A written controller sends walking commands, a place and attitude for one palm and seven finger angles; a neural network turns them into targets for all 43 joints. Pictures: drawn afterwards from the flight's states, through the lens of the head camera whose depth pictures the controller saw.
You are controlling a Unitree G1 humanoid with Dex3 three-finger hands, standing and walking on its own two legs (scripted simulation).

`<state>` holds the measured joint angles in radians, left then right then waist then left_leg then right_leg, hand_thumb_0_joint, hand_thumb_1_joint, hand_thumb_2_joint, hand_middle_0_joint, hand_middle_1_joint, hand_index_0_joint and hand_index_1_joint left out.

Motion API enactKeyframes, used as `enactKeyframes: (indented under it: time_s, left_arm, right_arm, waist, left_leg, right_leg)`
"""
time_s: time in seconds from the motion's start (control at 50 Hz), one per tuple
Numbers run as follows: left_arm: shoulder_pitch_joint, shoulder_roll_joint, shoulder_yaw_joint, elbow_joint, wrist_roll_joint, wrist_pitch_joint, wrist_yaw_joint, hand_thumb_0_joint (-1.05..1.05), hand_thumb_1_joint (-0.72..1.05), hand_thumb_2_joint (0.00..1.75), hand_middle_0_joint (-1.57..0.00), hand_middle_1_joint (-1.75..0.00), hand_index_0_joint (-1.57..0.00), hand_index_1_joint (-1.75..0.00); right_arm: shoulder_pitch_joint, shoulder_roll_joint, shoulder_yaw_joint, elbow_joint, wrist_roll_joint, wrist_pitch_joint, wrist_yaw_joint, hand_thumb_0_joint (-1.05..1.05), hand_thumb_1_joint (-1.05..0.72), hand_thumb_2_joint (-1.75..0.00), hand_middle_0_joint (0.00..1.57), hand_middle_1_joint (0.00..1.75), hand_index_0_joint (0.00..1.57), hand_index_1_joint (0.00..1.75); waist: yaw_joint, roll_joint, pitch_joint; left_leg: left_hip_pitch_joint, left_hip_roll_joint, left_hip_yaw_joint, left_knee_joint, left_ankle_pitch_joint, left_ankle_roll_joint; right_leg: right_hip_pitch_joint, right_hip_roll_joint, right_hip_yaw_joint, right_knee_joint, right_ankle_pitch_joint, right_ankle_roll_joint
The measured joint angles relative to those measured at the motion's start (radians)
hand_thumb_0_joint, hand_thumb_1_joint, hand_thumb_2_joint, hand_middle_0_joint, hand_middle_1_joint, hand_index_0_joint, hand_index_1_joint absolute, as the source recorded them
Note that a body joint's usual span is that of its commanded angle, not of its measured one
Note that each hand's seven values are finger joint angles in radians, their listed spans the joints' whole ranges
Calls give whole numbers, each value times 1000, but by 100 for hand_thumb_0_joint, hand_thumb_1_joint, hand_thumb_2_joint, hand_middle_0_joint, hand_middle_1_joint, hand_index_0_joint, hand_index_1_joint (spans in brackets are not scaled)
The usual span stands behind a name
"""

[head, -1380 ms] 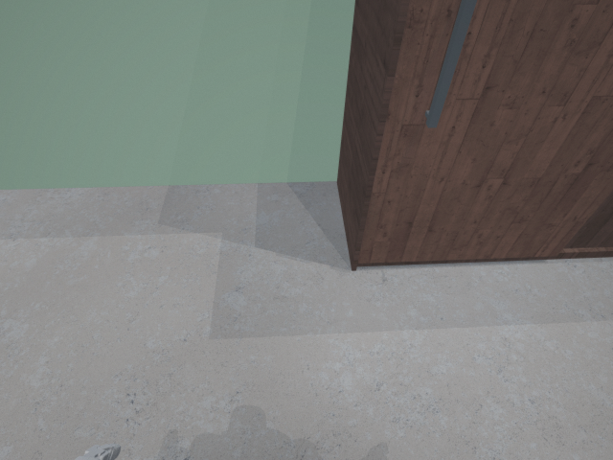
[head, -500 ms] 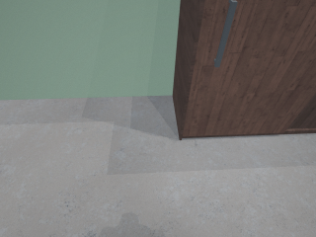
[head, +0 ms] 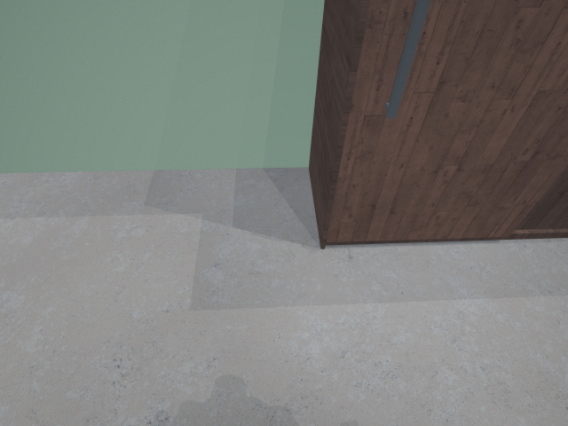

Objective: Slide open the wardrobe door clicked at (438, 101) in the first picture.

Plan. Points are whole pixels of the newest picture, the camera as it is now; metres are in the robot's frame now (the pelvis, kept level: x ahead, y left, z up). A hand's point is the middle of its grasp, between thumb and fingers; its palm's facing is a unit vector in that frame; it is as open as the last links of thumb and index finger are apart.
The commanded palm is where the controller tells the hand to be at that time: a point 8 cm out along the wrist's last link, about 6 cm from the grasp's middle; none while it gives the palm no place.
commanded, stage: look at it before walking up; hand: left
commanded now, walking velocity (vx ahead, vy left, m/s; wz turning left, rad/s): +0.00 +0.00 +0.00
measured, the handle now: (403, 61) +0.95 -0.25 +0.08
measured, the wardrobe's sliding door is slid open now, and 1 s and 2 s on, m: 0.00 0.00 0.00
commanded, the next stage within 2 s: walk to a spot facing it in 0.26 s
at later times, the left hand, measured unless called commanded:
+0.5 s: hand out of the picture +0.08 +0.25 -0.16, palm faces -0.02 -0.94 -0.34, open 7.4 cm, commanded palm none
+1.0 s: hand out of the picture +0.05 +0.17 -0.17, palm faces -0.20 -0.95 -0.22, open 7.4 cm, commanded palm none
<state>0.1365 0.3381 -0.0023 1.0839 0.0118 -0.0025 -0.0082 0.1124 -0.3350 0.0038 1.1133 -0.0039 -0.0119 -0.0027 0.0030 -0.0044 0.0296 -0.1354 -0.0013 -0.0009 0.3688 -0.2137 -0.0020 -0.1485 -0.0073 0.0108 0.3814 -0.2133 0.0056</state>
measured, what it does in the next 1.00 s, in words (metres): lifts its left foot, turning right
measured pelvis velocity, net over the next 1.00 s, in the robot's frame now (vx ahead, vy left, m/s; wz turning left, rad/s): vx -0.02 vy -0.01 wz -0.28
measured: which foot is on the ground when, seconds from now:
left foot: down 0.00-0.72, up 0.74-1.00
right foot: down 0.00-1.00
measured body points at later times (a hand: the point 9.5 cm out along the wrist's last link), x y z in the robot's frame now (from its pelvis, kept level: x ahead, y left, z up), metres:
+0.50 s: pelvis +0.01 +0.00 +0.00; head +0.02 +0.00 +0.45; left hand +0.08 +0.30 -0.13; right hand +0.10 -0.29 -0.13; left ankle -0.01 +0.12 -0.75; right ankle +0.00 -0.12 -0.75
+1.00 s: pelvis -0.02 -0.01 -0.01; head +0.01 -0.03 +0.44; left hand +0.06 +0.22 -0.15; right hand -0.01 -0.28 -0.15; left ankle +0.00 +0.14 -0.68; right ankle -0.01 -0.11 -0.75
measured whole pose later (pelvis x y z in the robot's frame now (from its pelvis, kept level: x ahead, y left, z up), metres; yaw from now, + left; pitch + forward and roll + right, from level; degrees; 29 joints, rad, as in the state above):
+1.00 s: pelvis -0.02 -0.01 -0.01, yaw -16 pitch +1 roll +1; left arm 0.29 0.18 0.05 0.94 0.02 0.04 -0.01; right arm 0.15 -0.24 -0.06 0.97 -0.01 0.05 -0.02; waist 0.03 0.00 0.06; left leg -0.45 0.04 0.00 1.00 -0.38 -0.07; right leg -0.31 0.08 0.11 0.47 -0.17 -0.05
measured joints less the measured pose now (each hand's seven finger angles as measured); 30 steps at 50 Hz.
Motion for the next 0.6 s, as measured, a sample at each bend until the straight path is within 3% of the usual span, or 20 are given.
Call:
enactKeyframes:
  time_s: [0.42,0.6]
  left_arm:
    - [-2,5,3,1,0,2,1,1,91,89,-21,-30,-20,-30]
    - [52,-36,26,-63,5,55,5,1,91,90,-20,-30,-20,-30]
  right_arm:
    - [-14,0,2,-2,0,-4,-3,0,-90,-90,21,30,20,30]
    - [-4,62,-20,-89,-4,23,-23,0,-90,-90,21,30,20,30]
  waist:
    - [8,1,-1]
    - [20,-9,18]
  left_leg:
    - [25,-6,4,-24,1,5]
    - [-37,17,87,98,-66,-1]
  right_leg:
    - [21,-6,3,-17,-2,5]
    - [-102,20,78,162,-58,1]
